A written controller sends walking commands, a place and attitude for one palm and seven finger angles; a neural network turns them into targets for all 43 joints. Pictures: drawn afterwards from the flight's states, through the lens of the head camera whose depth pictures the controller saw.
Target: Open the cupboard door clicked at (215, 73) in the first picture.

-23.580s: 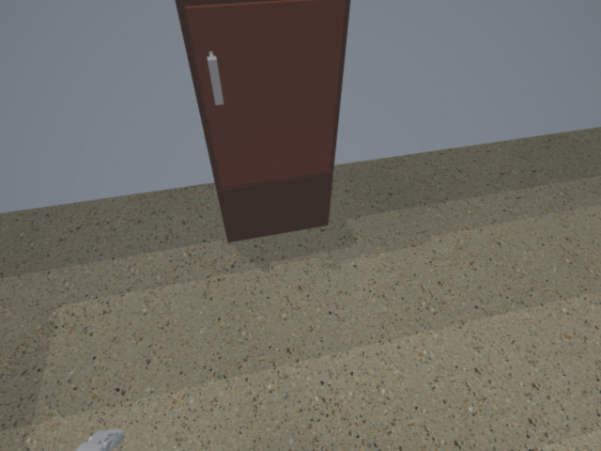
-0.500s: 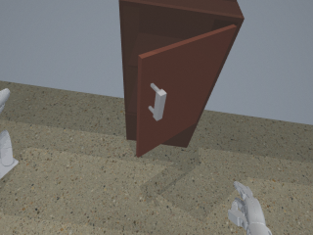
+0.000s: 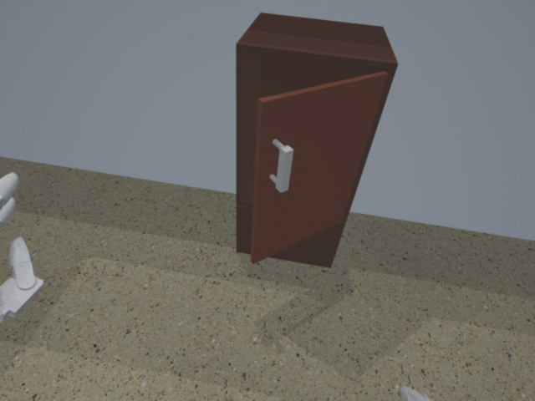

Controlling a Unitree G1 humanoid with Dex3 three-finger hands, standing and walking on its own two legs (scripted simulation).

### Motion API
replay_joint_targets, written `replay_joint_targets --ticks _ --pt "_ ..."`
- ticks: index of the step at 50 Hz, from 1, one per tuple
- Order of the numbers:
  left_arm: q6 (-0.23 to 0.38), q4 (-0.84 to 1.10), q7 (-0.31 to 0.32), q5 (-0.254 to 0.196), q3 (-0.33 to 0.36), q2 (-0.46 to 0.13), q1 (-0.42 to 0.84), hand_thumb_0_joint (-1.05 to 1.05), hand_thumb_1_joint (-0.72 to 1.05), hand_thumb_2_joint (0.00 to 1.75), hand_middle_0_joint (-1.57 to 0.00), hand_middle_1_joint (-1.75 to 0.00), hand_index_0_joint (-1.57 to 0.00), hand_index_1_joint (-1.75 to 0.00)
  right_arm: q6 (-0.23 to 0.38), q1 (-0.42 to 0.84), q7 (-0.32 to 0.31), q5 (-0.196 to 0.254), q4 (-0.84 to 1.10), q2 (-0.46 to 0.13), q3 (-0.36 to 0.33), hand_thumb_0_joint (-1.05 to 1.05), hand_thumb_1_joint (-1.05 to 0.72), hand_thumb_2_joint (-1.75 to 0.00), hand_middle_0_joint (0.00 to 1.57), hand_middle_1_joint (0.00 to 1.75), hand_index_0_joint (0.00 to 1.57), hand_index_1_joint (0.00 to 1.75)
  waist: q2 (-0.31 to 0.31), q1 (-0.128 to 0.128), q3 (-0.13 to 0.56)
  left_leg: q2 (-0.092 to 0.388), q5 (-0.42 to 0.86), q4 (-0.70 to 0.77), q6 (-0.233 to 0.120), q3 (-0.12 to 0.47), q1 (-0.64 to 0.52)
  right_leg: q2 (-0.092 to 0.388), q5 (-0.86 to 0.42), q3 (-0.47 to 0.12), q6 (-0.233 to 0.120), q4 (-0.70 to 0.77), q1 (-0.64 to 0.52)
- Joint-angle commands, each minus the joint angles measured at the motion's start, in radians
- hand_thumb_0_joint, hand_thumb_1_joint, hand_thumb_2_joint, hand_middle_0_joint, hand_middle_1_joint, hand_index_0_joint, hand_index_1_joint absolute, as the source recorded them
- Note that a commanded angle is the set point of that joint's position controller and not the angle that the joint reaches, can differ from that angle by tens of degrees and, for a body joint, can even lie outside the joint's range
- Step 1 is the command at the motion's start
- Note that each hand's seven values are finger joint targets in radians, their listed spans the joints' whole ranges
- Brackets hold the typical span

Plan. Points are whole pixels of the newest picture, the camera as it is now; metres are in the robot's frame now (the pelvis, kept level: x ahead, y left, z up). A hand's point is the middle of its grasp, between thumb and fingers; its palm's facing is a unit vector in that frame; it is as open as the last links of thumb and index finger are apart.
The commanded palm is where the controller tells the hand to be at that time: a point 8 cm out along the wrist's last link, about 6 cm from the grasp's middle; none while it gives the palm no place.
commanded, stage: stop stepping back and stand still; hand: left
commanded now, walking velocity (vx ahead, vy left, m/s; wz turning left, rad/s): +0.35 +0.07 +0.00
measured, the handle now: (279, 165) +0.68 +0.03 -0.01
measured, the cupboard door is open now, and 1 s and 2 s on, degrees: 42 42 42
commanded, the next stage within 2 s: let the arm hang, fingers relaxed in 0.50 s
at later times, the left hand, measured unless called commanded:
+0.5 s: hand (33, 304) +0.17 +0.27 +0.15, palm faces +0.44 -0.74 -0.51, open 7.4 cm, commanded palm +0.11 +0.30 +0.17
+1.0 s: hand out of the picture +0.01 +0.19 -0.17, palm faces +0.12 -0.97 -0.20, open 6.9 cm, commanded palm none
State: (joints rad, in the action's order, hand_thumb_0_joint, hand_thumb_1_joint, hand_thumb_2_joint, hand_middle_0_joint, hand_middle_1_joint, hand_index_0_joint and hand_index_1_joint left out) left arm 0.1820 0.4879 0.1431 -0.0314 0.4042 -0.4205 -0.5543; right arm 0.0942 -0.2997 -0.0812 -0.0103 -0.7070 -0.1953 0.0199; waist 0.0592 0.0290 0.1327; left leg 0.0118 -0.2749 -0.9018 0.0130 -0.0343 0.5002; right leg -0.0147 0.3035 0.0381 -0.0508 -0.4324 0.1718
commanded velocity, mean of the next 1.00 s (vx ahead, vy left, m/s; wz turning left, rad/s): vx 0.05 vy -0.01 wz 0.00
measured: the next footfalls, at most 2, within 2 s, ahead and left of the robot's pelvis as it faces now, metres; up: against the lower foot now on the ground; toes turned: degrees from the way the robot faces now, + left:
left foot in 0.10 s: +0.01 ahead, +0.15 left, +0.00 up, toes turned +6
left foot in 0.62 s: +0.02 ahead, +0.13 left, +0.00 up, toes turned +4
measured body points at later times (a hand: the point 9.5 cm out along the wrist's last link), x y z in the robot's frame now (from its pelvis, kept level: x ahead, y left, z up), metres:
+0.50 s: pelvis -0.02 +0.00 -0.01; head -0.03 -0.01 +0.44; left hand +0.14 +0.31 +0.18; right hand +0.12 -0.23 -0.11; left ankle -0.03 +0.13 -0.68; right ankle +0.02 -0.06 -0.74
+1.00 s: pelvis -0.03 +0.00 -0.01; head -0.01 +0.01 +0.44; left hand +0.01 +0.24 -0.15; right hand +0.04 -0.22 -0.16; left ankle -0.02 +0.13 -0.74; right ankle +0.01 -0.08 -0.74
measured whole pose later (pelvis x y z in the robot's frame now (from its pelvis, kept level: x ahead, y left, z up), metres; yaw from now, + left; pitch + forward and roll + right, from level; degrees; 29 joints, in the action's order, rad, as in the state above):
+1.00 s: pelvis -0.03 +0.00 -0.01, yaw +6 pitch -2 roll +0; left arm -0.02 -0.89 0.02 0.02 0.01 -0.18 -0.26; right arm -0.04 -0.25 -0.02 -0.03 -0.97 -0.17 0.00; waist 0.01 0.00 -0.07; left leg 0.00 -0.24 -0.53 0.01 0.04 0.25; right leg -0.05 0.23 0.04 -0.06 -0.51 0.25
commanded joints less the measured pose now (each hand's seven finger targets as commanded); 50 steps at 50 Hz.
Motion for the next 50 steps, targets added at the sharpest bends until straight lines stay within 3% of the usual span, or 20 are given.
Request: replay_joint_targets --ticks 1,3,6,8,11,14,15,17,20,24,29,30,31,33,36,38,40,42,46,50 --pt "0.047 0.053 0.027 0.014 0.081 -0.159 0.17 0.0 0.9 0.9 -0.2 -0.3 -0.2 -0.3 0.099 0.172 -0.049 0.005 0.175 -0.116 -0.047 0.0 -0.9 -0.9 0.2 0.3 0.2 0.3 0.005 -0.029 -0.191 0.031 -0.12 0.315 -0.051 -0.05 -0.165 0.258 0.296 -0.219 -0.087 0.2 0.207" --pt "0.054 0.079 0.034 0.014 0.081 -0.153 0.19 0.0 0.9 0.9 -0.2 -0.3 -0.2 -0.3 0.115 0.137 -0.055 -0.001 0.183 -0.125 -0.046 0.0 -0.9 -0.9 0.2 0.3 0.2 0.3 0.003 -0.039 -0.141 0.006 -0.111 0.472 -0.062 -0.076 -0.278 0.183 0.226 -0.171 -0.058 0.091 0.155" --pt "0.083 0.222 0.043 0.011 0.119 -0.193 0.194 0.0 0.9 0.9 -0.2 -0.3 -0.2 -0.3 0.128 0.118 -0.047 0.006 0.226 -0.158 -0.06 0.0 -0.9 -0.9 0.2 0.3 0.2 0.3 -0.334 -0.05 -0.059 0.274 0.15 0.552 -0.169 0.323 -0.517 0.021 0.078 0.024 0.046 -0.345 0.355" --pt "0.097 0.288 0.033 0.019 0.138 -0.219 0.203 0.0 0.9 0.9 -0.2 -0.3 -0.2 -0.3 0.142 0.112 -0.03 -0.013 0.189 -0.129 -0.053 0.0 -0.9 -0.9 0.2 0.3 0.2 0.3 -0.322 -0.067 -0.106 0.323 0.265 0.612 -0.226 0.388 -0.47 0.031 0.245 0.016 0.059 -0.481 0.422" --pt "0.079 0.274 0.032 0.015 0.141 -0.201 0.121 0.0 0.9 0.9 -0.2 -0.3 -0.2 -0.3 0.165 0.123 -0.008 0.003 0.184 -0.139 -0.057 0.0 -0.9 -0.9 0.2 0.3 0.2 0.3 -0.28 -0.043 -0.111 0.257 0.295 0.554 -0.175 0.178 -0.339 0.034 0.116 0.048 0.059 -0.341 0.246" --pt "0.069 0.178 0.035 0.01 0.148 -0.173 0.014 0.0 0.9 0.9 -0.2 -0.3 -0.2 -0.3 0.142 0.147 -0.003 0.004 0.199 -0.149 -0.057 0.0 -0.9 -0.9 0.2 0.3 0.2 0.3 -0.275 -0.029 -0.108 0.187 0.028 0.467 -0.116 0.046 -0.106 0.007 0.01 0.095 0.053 -0.126 -0.048" --pt "0.072 0.141 0.033 0.012 0.162 -0.18 -0.007 0.0 0.9 0.9 -0.2 -0.3 -0.2 -0.3 0.131 0.151 -0.002 0.003 0.203 -0.141 -0.06 0.0 -0.9 -0.9 0.2 0.3 0.2 0.3 -0.17 -0.022 -0.117 0.134 -0.101 0.353 -0.088 0.005 -0.018 0.039 0.026 0.014 0.026 -0.041 -0.117" --pt "0.064 0.107 0.028 0.004 0.175 -0.207 0.01 0.0 0.9 0.9 -0.2 -0.3 -0.2 -0.3 0.105 0.176 -0.003 0.01 0.232 -0.123 -0.069 0.0 -0.9 -0.9 0.2 0.3 0.2 0.3 0.188 -0.016 -0.131 -0.011 -0.281 -0.152 -0.033 -0.011 0.136 0.37 0.268 -0.579 -0.133 0.247 -0.013" --pt "0.097 0.03 0.007 -0.002 0.192 -0.191 0.042 0.0 0.9 0.9 -0.2 -0.3 -0.2 -0.3 0.089 0.122 0.008 0.005 0.182 -0.117 -0.066 0.0 -0.9 -0.9 0.2 0.3 0.2 0.3 0.055 -0.057 -0.128 0.041 -0.072 -0.3 -0.009 0.056 0.079 0.316 0.27 -0.405 -0.096 0.259 0.135" --pt "0.113 0.071 0.004 0.003 0.142 -0.165 0.092 0.0 0.9 0.9 -0.2 -0.3 -0.2 -0.3 0.09 0.153 -0.005 0.003 0.195 -0.105 -0.049 0.0 -0.9 -0.9 0.2 0.3 0.2 0.3 0.057 -0.044 -0.105 0.035 -0.04 0.014 -0.02 -0.014 -0.108 0.257 0.114 -0.183 -0.066 0.248 0.186" --pt "0.101 0.207 0.032 0.013 0.103 -0.15 0.108 0.0 0.9 0.9 -0.2 -0.3 -0.2 -0.3 0.126 0.129 -0.022 -0.017 0.205 -0.124 -0.052 0.0 -0.9 -0.9 0.2 0.3 0.2 0.3 -0.07 -0.03 -0.058 0.006 -0.022 0.469 -0.054 -0.031 -0.331 0.206 0.182 -0.161 -0.025 0.184 0.108" --pt "-0.107 -0.616 -0.114 0.089 -0.282 0.101 0.121 0.0 0.9 0.9 -0.2 -0.3 -0.2 -0.3 0.085 0.033 0.097 -0.015 -0.059 -0.264 -0.102 0.0 -0.9 -0.9 0.2 0.3 0.2 0.3 -0.23 -0.113 -0.15 0.128 0.231 0.367 -0.098 0.184 -0.288 0.194 -0.093 -0.024 0.001 -0.148 0.324" --pt "-0.175 -0.63 -0.133 0.066 -0.285 0.155 0.057 0.0 0.9 0.9 -0.2 -0.3 -0.2 -0.3 0.016 0.014 0.091 -0.01 0.003 -0.201 -0.09 0.0 -0.9 -0.9 0.2 0.3 0.2 0.3 -0.317 -0.066 -0.102 0.24 0.445 0.483 -0.152 0.271 -0.275 0.084 -0.007 0.001 0.052 -0.284 0.295" --pt "-0.201 -0.609 -0.131 0.069 -0.312 0.177 0.133 0.0 0.9 0.9 -0.2 -0.3 -0.2 -0.3 -0.015 0.075 0.073 -0.026 0.049 -0.186 -0.07 0.0 -0.9 -0.9 0.2 0.3 0.2 0.3 -0.171 -0.058 -0.076 0.292 0.499 0.493 -0.221 0.336 -0.166 0.049 0.244 -0.058 0.058 -0.463 0.273" --pt "-0.18 -0.755 -0.132 0.066 -0.318 0.126 0.226 0.0 0.9 0.9 -0.2 -0.3 -0.2 -0.3 -0.028 0.08 0.064 -0.043 0.051 -0.185 -0.051 0.0 -0.9 -0.9 0.2 0.3 0.2 0.3 -0.041 -0.037 -0.021 0.224 0.81 0.429 -0.183 0.267 -0.269 0.025 0.098 -0.062 0.051 -0.329 0.187" --pt "-0.171 -0.911 -0.128 0.068 -0.311 0.065 0.175 0.0 0.9 0.9 -0.2 -0.3 -0.2 -0.3 -0.044 0.127 0.059 -0.021 0.021 -0.184 -0.055 0.0 -0.9 -0.9 0.2 0.3 0.2 0.3 0.081 0.016 0.026 0.088 0.516 0.323 -0.082 0.13 -0.191 0.086 -0.398 -0.144 0.041 -0.091 -0.057" --pt "-0.165 -1.042 -0.13 0.063 -0.323 -0.018 0.205 0.0 0.9 0.9 -0.2 -0.3 -0.2 -0.3 -0.065 0.071 0.065 -0.006 -0.018 -0.131 -0.052 0.0 -0.9 -0.9 0.2 0.3 0.2 0.3 0.092 -0.03 -0.036 -0.035 -0.099 0.276 -0.013 0.042 -0.149 0.289 -0.595 -0.347 -0.063 0.024 -0.048" --pt "-0.163 -1.132 -0.128 0.059 -0.336 0.004 0.278 0.0 0.9 0.9 -0.2 -0.3 -0.2 -0.3 -0.092 0.069 0.065 -0.009 -0.084 -0.126 -0.057 0.0 -0.9 -0.9 0.2 0.3 0.2 0.3 0.048 -0.048 -0.099 -0.023 -0.135 0.247 -0.019 0.05 -0.208 0.245 -0.401 -0.328 -0.07 0.082 0.06" --pt "-0.159 -1.271 -0.117 0.048 -0.34 0.086 0.289 0.0 0.9 0.9 -0.2 -0.3 -0.2 -0.3 -0.093 0.027 0.059 -0.012 -0.174 -0.093 -0.047 0.0 -0.9 -0.9 0.2 0.3 0.2 0.3 -0.115 -0.057 -0.08 0.031 0.178 0.423 -0.031 0.097 -0.336 0.141 -0.322 -0.196 -0.019 0.048 0.058" --pt "-0.181 -1.37 -0.12 0.045 -0.356 0.103 0.297 0.0 0.9 0.9 -0.2 -0.3 -0.2 -0.3 -0.108 0.048 0.063 -0.021 -0.23 -0.082 -0.043 0.0 -0.9 -0.9 0.2 0.3 0.2 0.3 -0.198 -0.033 -0.187 0.06 -0.068 0.551 -0.047 0.149 -0.207 0.083 0.048 -0.163 -0.002 0.119 0.068"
